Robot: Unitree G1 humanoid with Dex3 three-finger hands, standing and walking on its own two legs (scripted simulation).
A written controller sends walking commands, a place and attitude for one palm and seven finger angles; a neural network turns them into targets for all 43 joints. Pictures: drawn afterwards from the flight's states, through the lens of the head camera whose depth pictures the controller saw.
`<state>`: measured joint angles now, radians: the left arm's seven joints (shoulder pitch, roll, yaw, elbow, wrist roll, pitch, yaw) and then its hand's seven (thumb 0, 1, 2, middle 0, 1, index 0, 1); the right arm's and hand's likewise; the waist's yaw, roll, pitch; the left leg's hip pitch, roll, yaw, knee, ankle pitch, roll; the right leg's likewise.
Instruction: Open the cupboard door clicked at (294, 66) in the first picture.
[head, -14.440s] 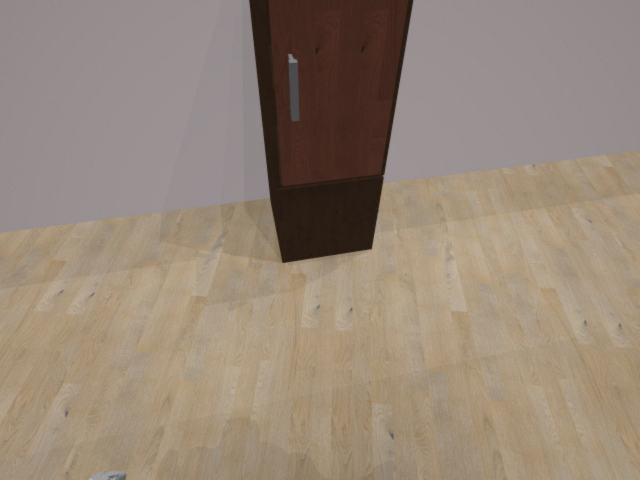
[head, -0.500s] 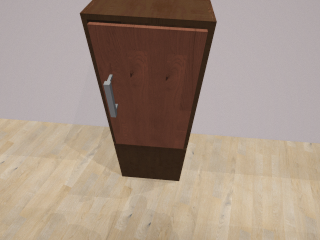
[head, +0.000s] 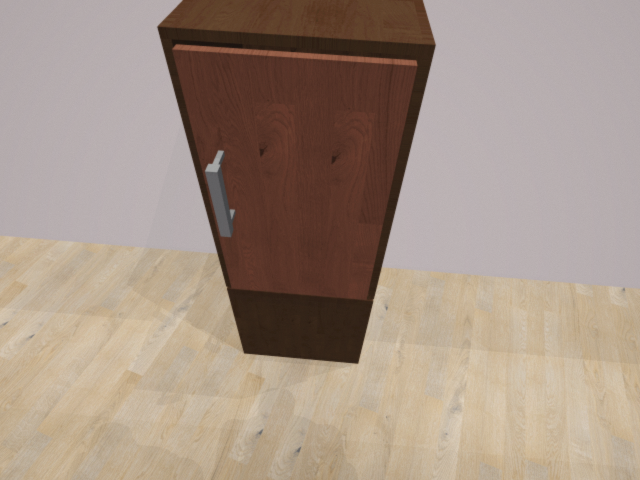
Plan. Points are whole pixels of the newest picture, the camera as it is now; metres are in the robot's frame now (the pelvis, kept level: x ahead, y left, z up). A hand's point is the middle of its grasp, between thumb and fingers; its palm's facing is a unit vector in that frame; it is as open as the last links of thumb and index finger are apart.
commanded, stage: look again from close up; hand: left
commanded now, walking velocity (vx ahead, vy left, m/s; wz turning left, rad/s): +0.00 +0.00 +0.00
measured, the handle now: (223, 195) +0.57 +0.22 +0.00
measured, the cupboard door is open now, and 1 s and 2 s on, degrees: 0 0 0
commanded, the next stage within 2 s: raise the hand with hooked fingers in 0.30 s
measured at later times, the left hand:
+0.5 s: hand out of the picture +0.07 +0.19 -0.13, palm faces +0.21 -0.95 -0.23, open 7.2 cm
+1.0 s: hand (178, 450) +0.16 +0.19 -0.05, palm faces +0.06 -1.00 -0.07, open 9.6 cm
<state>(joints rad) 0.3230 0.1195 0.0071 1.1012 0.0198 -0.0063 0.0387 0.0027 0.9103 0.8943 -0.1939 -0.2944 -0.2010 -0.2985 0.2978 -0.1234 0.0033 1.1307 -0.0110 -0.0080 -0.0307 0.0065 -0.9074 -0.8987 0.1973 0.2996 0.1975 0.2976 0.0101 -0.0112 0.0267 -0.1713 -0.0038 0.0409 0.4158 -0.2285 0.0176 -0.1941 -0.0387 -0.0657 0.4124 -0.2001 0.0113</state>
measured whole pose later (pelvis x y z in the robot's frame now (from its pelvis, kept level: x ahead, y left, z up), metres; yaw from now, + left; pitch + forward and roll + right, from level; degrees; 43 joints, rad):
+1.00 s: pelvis -0.01 -0.03 -0.10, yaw +2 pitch +14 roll -3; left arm 0.47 0.23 0.22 -0.05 -0.29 -0.48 -0.36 0.01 0.40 0.68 -0.23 -0.62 -0.24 -0.62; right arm 0.14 -0.23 -0.01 0.50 0.02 -0.23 -0.05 0.01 -0.90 -0.90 0.20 0.30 0.20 0.30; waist 0.06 0.00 -0.13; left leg -0.91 0.05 -0.06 1.23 -0.58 -0.02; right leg -0.88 -0.02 -0.14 1.17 -0.54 -0.04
